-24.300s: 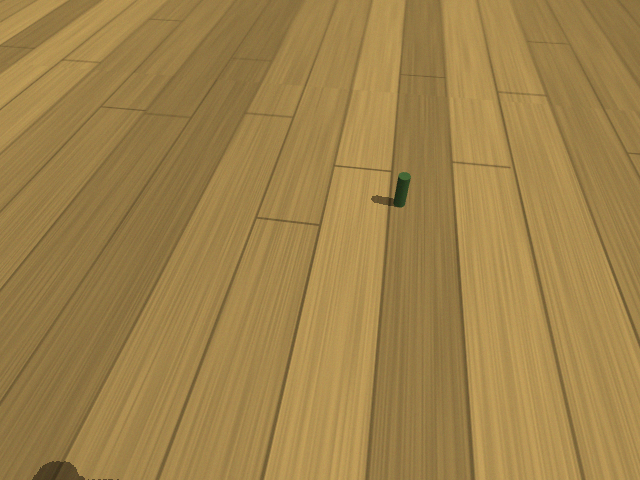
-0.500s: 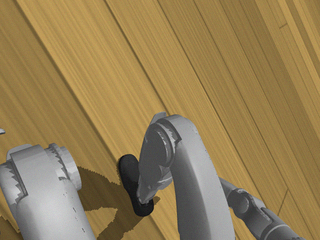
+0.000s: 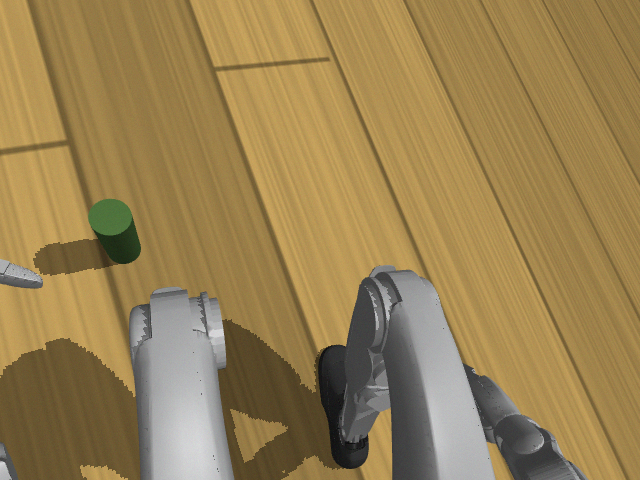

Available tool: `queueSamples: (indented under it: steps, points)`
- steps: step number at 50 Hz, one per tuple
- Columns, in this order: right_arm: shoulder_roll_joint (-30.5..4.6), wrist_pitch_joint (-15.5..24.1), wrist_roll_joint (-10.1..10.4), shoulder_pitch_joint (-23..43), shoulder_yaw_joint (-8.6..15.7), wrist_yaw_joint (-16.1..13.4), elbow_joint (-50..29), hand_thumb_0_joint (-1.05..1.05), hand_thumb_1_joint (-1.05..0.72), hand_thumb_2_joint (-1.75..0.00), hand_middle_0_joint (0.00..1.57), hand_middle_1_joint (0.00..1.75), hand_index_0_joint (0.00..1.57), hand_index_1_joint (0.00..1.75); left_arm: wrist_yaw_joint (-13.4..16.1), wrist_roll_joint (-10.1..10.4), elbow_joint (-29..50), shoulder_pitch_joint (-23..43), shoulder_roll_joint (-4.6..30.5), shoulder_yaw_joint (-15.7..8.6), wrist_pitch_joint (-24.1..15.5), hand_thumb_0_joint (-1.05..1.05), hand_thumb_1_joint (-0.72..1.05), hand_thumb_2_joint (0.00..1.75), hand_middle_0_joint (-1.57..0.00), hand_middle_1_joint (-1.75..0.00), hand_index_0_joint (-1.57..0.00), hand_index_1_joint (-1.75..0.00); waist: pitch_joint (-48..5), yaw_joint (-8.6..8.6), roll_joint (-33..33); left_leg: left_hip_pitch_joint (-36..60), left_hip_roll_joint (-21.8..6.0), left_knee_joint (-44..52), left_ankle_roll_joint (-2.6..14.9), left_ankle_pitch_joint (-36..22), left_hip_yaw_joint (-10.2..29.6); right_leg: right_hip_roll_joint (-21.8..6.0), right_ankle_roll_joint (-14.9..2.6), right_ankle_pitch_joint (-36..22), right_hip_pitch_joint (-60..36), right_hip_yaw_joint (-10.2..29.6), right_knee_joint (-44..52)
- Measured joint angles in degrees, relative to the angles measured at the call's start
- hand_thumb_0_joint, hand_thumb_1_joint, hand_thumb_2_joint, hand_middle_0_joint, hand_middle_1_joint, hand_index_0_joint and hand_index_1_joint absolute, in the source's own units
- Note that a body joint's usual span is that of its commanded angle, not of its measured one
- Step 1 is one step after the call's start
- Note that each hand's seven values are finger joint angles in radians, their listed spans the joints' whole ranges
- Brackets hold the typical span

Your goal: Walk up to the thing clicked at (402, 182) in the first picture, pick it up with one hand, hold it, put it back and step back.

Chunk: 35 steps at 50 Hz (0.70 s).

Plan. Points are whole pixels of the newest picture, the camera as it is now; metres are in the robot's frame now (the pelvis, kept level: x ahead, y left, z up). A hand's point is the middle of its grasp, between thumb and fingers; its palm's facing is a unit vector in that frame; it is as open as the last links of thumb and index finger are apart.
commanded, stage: home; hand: left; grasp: from the side
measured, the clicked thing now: (118, 234) +0.44 +0.24 -0.25
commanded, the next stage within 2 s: none
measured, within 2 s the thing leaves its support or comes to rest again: neither
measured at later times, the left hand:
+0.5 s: hand out of the picture +0.29 +0.28 +0.10, palm faces +0.21 -0.87 -0.44, open 17.3 cm
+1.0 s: hand out of the picture +0.26 +0.21 +0.30, palm faces +0.25 -0.91 -0.33, open 17.4 cm
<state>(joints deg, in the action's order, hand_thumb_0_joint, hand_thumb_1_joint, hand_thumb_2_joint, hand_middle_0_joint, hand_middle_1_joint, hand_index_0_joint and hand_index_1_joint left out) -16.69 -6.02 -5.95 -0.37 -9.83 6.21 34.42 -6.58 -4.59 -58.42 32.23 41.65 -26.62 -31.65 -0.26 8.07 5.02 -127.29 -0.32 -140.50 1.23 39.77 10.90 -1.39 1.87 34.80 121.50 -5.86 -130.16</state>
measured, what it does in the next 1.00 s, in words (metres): rises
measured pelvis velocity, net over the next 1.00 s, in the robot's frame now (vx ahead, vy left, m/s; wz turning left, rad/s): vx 0.10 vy -0.01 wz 0.15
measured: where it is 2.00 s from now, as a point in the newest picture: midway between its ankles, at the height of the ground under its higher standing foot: (272, 452)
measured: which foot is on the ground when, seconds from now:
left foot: down 0.00-1.00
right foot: down 0.00-1.00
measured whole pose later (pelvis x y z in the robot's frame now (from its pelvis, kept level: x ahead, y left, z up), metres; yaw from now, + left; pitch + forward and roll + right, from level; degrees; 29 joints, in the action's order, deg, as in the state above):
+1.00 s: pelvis +0.10 -0.01 +0.37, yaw +9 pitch +13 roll -2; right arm -11.6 1.7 2.5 -16.2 -1.7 -10.4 27.9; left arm 10.8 0.9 -3.4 -22.1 13.5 0.2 16.2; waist -9.4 2.3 -1.6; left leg -44.3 -3.0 -62.2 -1.0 30.7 1.8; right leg -1.6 1.3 27.7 43.6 -2.9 -58.7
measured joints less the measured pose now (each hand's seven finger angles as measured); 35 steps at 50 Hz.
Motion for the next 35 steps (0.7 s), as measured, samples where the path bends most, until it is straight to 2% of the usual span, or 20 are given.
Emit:
queueSamples:
  steps: [3,5,9,12,16,20,26,35]
  points:
    - [0.57,-1.12,1.87,-1.64,2.71,-0.46,0.02,0.00,-0.92,-0.91,0.20,0.30,0.21,0.30,0.98,-0.93,4.06,-2.57,-0.99,0.06,4.84,-0.01,-0.56,0.08,-0.07,-0.05,-0.06,-0.07,-2.61,-0.93,-1.75,0.61,-0.17,2.58,0.18,-0.18,-1.76,-0.33,-0.18,0.30,0.16,1.33,1.39]
    - [0.88,-1.75,3.11,-2.84,4.58,-0.85,0.04,0.00,-0.92,-0.91,0.20,0.30,0.21,0.30,1.69,-0.92,7.46,-4.97,-2.17,0.93,8.25,-0.01,-0.55,0.08,-0.07,-0.05,-0.06,-0.07,-4.23,-1.84,-2.83,1.38,-0.34,4.71,0.29,-0.30,-3.03,-0.50,-0.17,0.42,0.02,2.31,2.68]
    - [1.35,-2.82,5.53,-4.50,7.21,-1.92,-0.27,0.00,-0.91,-0.90,0.20,0.30,0.21,0.30,3.28,-0.32,16.08,-11.21,-5.69,3.85,15.02,-0.01,-0.55,0.07,-0.06,-0.05,-0.06,-0.07,-6.37,-3.82,-4.46,4.53,-0.79,10.07,0.26,-0.53,-5.03,-0.63,0.51,0.33,-1.85,3.83,6.65]
    - [1.76,-3.17,6.98,-5.13,8.27,-3.08,-1.06,0.01,-0.91,-0.90,0.20,0.30,0.21,0.30,4.56,0.10,23.10,-16.38,-8.97,6.42,20.01,-0.01,-0.54,0.07,-0.06,-0.06,-0.06,-0.07,-7.30,-4.88,-5.07,8.23,-1.10,14.85,-0.06,-0.73,-5.93,-0.66,1.03,0.07,-4.73,4.37,10.62]
    - [2.39,-2.92,8.28,-5.52,8.91,-5.16,-2.87,0.01,-0.90,-0.90,0.20,0.30,0.21,0.30,6.53,0.61,30.38,-22.49,-12.82,9.57,25.12,-0.01,-0.53,0.07,-0.06,-0.06,-0.06,-0.07,-7.98,-5.48,-5.12,14.84,-1.46,21.89,-0.83,-1.03,-6.63,-0.71,0.60,-0.10,-10.42,4.49,16.63]
    - [2.77,-1.74,8.91,-5.51,9.20,-7.46,-4.39,0.01,-0.90,-0.90,0.20,0.30,0.21,0.30,8.55,1.25,33.87,-26.71,-15.71,11.94,29.16,-0.01,-0.52,0.07,-0.06,-0.06,-0.06,-0.07,-8.63,-5.49,-5.05,22.61,-1.72,29.23,-1.62,-1.43,-7.02,-0.78,-0.07,-0.16,-17.56,4.29,23.04]
    - [2.81,1.06,9.23,-5.67,9.64,-10.26,-5.60,0.01,-0.90,-0.90,0.20,0.30,0.21,0.30,11.43,2.48,35.61,-31.03,-18.84,14.80,33.11,-0.01,-0.52,0.07,-0.06,-0.06,-0.06,-0.07,-9.71,-5.29,-5.17,35.11,-1.96,40.17,-2.40,-2.26,-7.37,-0.84,-0.93,-0.33,-29.62,3.77,32.94]
    - [2.78,4.61,9.17,-8.33,9.55,-12.89,-5.77,0.01,-0.90,-0.90,0.20,0.30,0.20,0.30,14.32,3.89,38.72,-37.71,-23.60,19.66,39.22,-0.01,-0.51,0.07,-0.06,-0.05,-0.06,-0.06,-9.79,-5.49,-5.18,54.48,-2.35,56.07,-2.86,-4.41,-7.85,-0.63,-1.35,-1.97,-48.97,3.11,48.34]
